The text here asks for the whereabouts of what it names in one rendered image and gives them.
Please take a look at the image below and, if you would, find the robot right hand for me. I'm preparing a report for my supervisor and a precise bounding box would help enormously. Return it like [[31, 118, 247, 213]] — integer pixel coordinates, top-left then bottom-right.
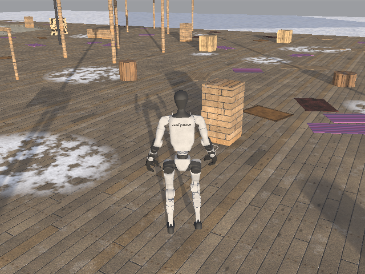
[[204, 155, 217, 166]]

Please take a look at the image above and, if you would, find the robot left hand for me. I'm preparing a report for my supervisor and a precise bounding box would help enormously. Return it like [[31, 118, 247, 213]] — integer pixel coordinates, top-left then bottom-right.
[[145, 159, 159, 172]]

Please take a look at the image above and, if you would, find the right robot shin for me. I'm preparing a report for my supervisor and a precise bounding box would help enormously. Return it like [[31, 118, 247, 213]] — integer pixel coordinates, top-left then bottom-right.
[[192, 183, 201, 222]]

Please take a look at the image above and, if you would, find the right robot forearm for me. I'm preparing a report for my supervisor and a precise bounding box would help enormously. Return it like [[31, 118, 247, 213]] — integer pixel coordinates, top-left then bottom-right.
[[204, 137, 216, 157]]

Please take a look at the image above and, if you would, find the left robot forearm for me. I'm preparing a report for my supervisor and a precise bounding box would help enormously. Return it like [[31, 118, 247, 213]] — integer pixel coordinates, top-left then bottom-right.
[[147, 138, 159, 161]]

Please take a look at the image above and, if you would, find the robot right upper arm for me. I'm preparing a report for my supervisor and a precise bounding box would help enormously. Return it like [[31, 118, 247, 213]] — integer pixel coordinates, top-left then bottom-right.
[[193, 115, 210, 146]]

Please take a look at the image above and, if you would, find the left robot foot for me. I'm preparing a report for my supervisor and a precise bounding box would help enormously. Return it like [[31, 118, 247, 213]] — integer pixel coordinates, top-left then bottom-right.
[[167, 220, 175, 234]]

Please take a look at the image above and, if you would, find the robot left upper arm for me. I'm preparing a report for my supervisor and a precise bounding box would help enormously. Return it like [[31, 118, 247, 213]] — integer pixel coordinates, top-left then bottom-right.
[[153, 115, 170, 147]]

